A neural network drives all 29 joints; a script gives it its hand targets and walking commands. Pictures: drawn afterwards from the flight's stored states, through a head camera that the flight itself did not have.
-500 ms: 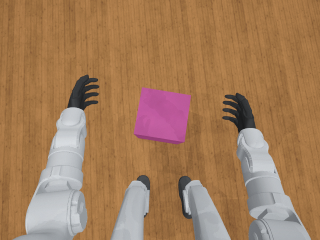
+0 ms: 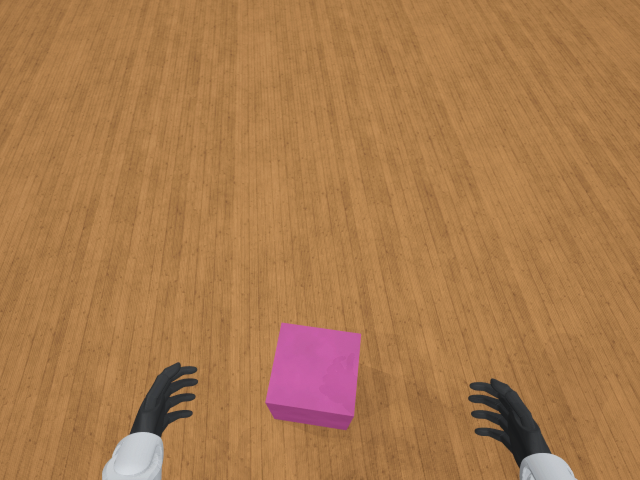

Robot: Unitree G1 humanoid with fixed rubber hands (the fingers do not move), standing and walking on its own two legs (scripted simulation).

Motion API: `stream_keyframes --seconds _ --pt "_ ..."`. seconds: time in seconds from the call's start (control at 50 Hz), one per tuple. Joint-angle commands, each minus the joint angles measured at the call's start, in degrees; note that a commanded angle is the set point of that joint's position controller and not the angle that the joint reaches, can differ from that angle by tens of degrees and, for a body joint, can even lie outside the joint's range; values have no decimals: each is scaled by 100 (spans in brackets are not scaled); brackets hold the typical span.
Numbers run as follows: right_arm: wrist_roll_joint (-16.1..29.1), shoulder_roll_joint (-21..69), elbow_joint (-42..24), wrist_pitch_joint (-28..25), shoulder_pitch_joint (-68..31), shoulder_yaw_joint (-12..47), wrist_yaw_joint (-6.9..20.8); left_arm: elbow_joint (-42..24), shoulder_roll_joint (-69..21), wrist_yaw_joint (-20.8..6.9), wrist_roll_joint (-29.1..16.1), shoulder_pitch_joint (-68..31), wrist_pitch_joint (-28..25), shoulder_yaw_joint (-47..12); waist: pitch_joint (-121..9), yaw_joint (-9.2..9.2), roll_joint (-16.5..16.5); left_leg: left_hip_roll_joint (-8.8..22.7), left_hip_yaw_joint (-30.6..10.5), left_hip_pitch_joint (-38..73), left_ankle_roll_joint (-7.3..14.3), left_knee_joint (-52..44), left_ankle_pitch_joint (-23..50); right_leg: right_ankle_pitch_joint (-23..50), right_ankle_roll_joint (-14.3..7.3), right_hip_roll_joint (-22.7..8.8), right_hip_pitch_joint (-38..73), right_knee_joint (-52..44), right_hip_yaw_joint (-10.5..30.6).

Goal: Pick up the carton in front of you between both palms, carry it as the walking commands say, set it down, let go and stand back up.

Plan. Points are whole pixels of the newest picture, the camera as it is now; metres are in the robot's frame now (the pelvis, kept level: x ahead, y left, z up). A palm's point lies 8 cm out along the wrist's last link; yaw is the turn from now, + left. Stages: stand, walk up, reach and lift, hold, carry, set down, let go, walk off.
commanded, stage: let go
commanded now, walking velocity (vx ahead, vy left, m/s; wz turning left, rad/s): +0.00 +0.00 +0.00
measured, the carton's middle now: (315, 378) +0.39 +0.01 -0.64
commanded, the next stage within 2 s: stand in 0.56 s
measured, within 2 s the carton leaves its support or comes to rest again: neither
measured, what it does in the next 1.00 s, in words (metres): stands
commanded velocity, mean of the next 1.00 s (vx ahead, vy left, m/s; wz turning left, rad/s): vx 0.00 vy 0.00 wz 0.00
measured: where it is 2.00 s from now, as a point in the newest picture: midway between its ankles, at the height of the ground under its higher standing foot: outside the picture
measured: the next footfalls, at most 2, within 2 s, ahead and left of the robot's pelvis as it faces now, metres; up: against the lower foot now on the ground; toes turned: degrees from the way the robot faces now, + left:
none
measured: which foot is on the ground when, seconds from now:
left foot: down 0.00-1.00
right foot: down 0.00-1.00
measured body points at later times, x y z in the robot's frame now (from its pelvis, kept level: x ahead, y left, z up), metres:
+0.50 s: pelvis -0.01 +0.00 +0.01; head -0.01 +0.00 +0.45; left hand +0.16 +0.23 -0.07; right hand +0.17 -0.24 -0.06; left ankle -0.02 +0.12 -0.73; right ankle -0.03 -0.11 -0.73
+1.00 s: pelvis +0.00 +0.00 +0.00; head +0.01 +0.00 +0.45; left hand +0.13 +0.30 -0.09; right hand +0.14 -0.29 -0.10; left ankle -0.02 +0.12 -0.73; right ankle -0.03 -0.11 -0.73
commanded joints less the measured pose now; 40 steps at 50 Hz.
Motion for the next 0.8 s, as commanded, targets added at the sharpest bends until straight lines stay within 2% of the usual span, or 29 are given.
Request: stream_keyframes --seconds 0.0,0.1,0.24,0.38,0.4,0.42,0.54,0.56,0.6,0.64,0.78 --pt "7 -581 -574 -39 37 -115 25 -637 458 -20 -13 357 -31 39 -1127 235 294 -103 115 1589 -105 -455 2278 2483 272 8 1189 -519 -149" --pt "-46 -616 -509 196 96 -157 61 -812 472 -143 -60 554 209 -113 -375 311 197 -89 178 1868 -107 -705 1752 1900 229 8 1363 -819 -160" --pt "-221 -611 -484 572 51 -269 46 -1073 529 -285 -90 446 589 -188 293 210 -27 -93 262 2095 -67 -760 1131 1300 177 -20 1390 -962 -177" --pt "-278 -607 -551 755 -80 -289 70 -1142 530 -286 -6 478 791 -135 424 256 118 -82 271 2156 -60 -738 1113 1221 137 -26 1614 -925 -194" --pt "-352 -716 -923 1050 -291 -280 -94 -868 594 -191 -129 823 604 -110 124 403 -14 -88 245 2318 -59 -584 1391 1249 197 89 1695 -752 -210" --pt "-350 -651 -903 1123 -181 -238 -154 -932 569 -139 -65 756 575 -134 204 387 105 -88 258 2242 -74 -564 1402 1212 201 77 1657 -735 -223" --pt "-311 -587 -957 1330 -241 -112 -237 -1065 600 -107 -95 492 640 -236 415 343 246 -49 272 2198 -41 -549 1138 834 193 58 1258 -725 -185" --pt "-276 -1271 -24 797 -361 -314 -461 -356 1281 154 231 513 452 -17 505 318 395 301 62 1369 -157 -406 576 664 270 -309 773 -696 74" --pt "-412 -1263 299 416 -176 -320 -519 -233 1299 238 244 635 286 2 358 292 335 342 -95 1287 -95 -468 26 205 151 -371 788 -720 207" --pt "-423 -1241 495 221 -312 -293 -496 -117 1214 232 238 595 194 -14 267 329 330 393 -238 1232 -53 -525 -195 -3 95 -363 793 -699 240" --pt "-417 -1438 1126 -20 -372 -251 -464 339 1331 217 170 561 81 -28 -195 338 197 506 -300 1571 12 -368 1182 1146 53 -472 1163 -556 277"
